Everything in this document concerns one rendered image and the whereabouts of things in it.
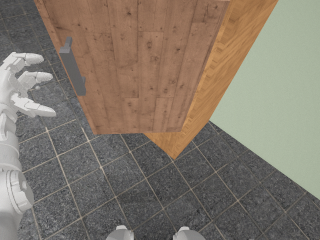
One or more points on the robot left hand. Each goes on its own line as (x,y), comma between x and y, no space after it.
(9,85)

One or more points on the cupboard door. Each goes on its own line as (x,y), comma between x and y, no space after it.
(142,59)

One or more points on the robot right shin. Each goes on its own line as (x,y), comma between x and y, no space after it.
(183,228)

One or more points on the robot left forearm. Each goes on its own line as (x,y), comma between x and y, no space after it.
(9,143)

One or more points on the robot left upper arm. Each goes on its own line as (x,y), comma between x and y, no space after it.
(16,197)

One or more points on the handle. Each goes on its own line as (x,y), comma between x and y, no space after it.
(71,66)

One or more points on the robot left thigh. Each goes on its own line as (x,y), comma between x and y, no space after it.
(121,234)

